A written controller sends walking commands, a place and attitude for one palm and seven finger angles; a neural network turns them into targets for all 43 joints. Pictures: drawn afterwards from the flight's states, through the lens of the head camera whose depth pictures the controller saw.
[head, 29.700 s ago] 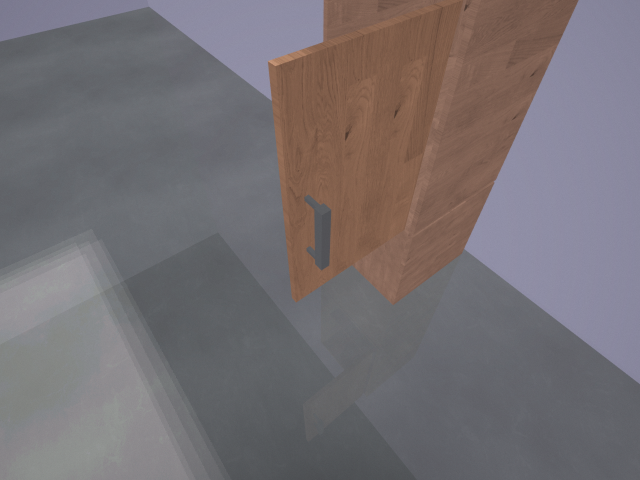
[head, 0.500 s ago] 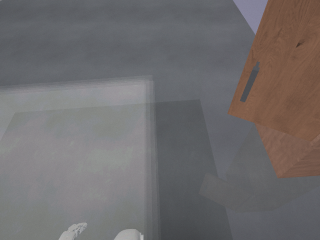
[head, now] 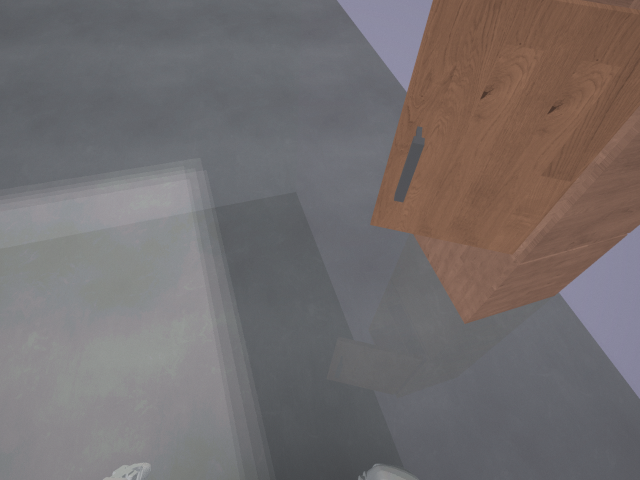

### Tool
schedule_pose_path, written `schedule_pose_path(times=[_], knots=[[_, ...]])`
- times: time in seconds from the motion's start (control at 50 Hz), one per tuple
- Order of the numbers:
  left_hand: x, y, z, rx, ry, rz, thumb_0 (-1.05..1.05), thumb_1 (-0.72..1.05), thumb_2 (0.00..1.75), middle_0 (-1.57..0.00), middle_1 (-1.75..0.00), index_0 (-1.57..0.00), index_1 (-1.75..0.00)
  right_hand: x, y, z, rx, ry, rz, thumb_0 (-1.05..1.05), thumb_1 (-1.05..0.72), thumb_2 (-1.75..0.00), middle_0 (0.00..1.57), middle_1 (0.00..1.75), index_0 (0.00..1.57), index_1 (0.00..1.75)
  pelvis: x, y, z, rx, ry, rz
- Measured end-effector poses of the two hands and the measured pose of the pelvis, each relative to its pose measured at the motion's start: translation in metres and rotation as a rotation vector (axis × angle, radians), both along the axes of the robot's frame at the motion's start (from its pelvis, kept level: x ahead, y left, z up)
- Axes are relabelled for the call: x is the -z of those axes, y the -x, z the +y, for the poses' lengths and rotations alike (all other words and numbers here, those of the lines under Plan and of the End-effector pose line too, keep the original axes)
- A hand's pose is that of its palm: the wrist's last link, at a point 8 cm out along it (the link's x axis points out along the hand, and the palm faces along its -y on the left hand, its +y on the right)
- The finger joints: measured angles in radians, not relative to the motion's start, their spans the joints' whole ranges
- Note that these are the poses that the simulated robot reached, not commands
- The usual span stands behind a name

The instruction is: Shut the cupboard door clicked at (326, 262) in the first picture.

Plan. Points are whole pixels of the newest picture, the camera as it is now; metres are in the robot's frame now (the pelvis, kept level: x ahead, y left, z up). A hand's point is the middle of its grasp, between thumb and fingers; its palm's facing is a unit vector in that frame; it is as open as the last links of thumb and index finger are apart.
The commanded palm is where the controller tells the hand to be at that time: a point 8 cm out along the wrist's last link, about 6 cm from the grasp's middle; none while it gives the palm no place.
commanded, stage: turn to face it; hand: left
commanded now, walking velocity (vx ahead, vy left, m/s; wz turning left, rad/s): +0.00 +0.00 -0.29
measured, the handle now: (408, 165) +0.73 -0.15 -0.10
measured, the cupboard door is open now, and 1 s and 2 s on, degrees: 60 60 60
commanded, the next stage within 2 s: take the last steps up to it in 0.12 s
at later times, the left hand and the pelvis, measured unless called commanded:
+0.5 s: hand out of the picture +0.13 +0.16 -0.19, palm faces -0.11 -0.98 -0.16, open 7.4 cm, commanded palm none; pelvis +0.05 -0.02 -0.01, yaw -8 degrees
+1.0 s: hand (323, 346) +0.34 +0.01 -0.18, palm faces -0.30 -0.93 -0.22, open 7.3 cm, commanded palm none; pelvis +0.18 -0.15 -0.02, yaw -15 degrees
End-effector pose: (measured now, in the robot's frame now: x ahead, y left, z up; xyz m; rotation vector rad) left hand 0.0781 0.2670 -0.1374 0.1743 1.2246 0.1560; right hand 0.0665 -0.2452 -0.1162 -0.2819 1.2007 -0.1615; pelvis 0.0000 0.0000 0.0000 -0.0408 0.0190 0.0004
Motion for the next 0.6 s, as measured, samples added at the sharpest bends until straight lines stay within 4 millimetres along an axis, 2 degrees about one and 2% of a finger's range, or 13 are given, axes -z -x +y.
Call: schedule_pose_path(times=[0.08,0.16,0.22,0.28,0.36,0.48,0.54,0.6], knots=[[-0.005,-0.026,-0.014,0.068,-0.019,-0.016,0.0,0.91,0.9,-0.19,-0.3,-0.2,-0.3,0.013,0.025,-0.01,0.077,-0.029,0.04,0.01,-0.9,-0.9,0.21,0.3,0.2,0.3,0.003,-0.004,-0.007,0.04,-0.006,-0.008],[-0.004,-0.051,-0.036,0.127,-0.049,-0.068,0.0,0.91,0.9,-0.2,-0.3,-0.2,-0.3,0.037,0.049,-0.029,0.153,-0.063,0.086,0.01,-0.9,-0.9,0.21,0.3,0.2,0.3,0.017,-0.01,-0.023,0.069,-0.038,-0.012],[-0.009,-0.055,-0.052,0.146,-0.055,-0.079,0.0,0.91,0.9,-0.2,-0.3,-0.2,-0.3,0.045,0.058,-0.04,0.194,-0.065,0.127,0.01,-0.9,-0.9,0.2,0.3,0.2,0.3,0.016,-0.012,-0.026,0.077,-0.029,-0.019],[-0.014,-0.052,-0.062,0.149,-0.048,-0.061,0.0,0.91,0.9,-0.2,-0.3,-0.2,-0.3,0.04,0.056,-0.043,0.209,-0.066,0.128,0.01,-0.91,-0.9,0.2,0.3,0.2,0.3,0.01,-0.015,-0.028,0.089,-0.037,-0.017],[-0.01,-0.047,-0.068,0.148,-0.017,-0.031,0.0,0.91,0.9,-0.2,-0.3,-0.2,-0.3,0.027,0.044,-0.041,0.204,-0.067,0.096,0.01,-0.91,-0.9,0.2,0.3,0.19,0.3,0.004,-0.023,-0.029,0.1,-0.044,-0.011],[0.016,-0.046,-0.059,0.131,0.046,0.026,0.0,0.91,0.9,-0.2,-0.3,-0.2,-0.3,0.016,0.016,-0.033,0.193,-0.021,0.02,0.01,-0.9,-0.9,0.2,0.3,0.2,0.3,0.011,-0.046,-0.021,0.131,-0.021,-0.007],[0.027,-0.054,-0.055,0.159,0.059,0.081,0.0,0.91,0.9,-0.2,-0.3,-0.2,-0.3,0.013,0.013,-0.029,0.222,0.004,-0.008,0.01,-0.9,-0.9,0.2,0.3,0.2,0.3,0.014,-0.059,-0.02,0.161,-0.021,-0.011],[0.022,-0.076,-0.058,0.196,0.067,0.095,0.01,0.91,0.9,-0.2,-0.3,-0.2,-0.3,0.004,0.024,-0.026,0.261,0.009,0.025,0.01,-0.9,-0.9,0.2,0.3,0.2,0.3,0.006,-0.074,-0.025,0.182,-0.015,-0.013]])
